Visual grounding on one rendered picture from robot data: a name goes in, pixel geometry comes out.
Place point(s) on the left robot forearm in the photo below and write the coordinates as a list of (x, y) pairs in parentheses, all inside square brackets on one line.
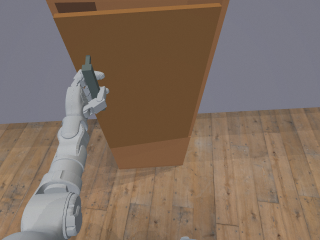
[(68, 164)]

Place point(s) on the handle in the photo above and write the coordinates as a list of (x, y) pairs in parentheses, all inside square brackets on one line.
[(90, 78)]

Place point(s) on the left robot hand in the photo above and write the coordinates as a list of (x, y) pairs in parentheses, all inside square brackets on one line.
[(77, 98)]

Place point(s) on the robot left upper arm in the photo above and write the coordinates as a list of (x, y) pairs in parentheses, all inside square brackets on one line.
[(51, 216)]

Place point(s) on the cupboard door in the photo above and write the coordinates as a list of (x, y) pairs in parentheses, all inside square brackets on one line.
[(154, 60)]

